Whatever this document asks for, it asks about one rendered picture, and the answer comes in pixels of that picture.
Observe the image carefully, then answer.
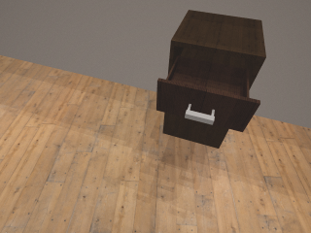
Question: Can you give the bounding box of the drawer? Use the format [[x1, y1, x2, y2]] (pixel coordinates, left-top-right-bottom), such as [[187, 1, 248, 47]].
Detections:
[[156, 55, 260, 132]]

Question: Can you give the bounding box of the handle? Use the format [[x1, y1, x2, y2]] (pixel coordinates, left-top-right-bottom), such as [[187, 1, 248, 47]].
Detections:
[[185, 104, 215, 125]]

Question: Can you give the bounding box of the cabinet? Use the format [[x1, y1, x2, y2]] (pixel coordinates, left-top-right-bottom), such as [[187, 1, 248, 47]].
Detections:
[[162, 10, 266, 149]]

